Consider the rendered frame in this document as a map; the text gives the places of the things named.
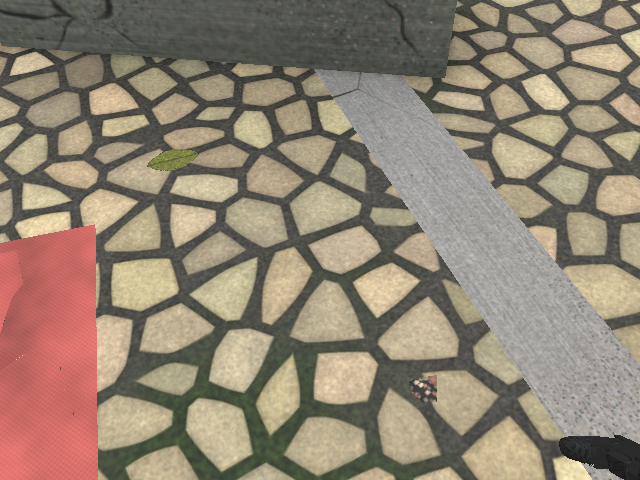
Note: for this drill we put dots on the robot right hand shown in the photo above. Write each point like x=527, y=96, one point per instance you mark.
x=620, y=455

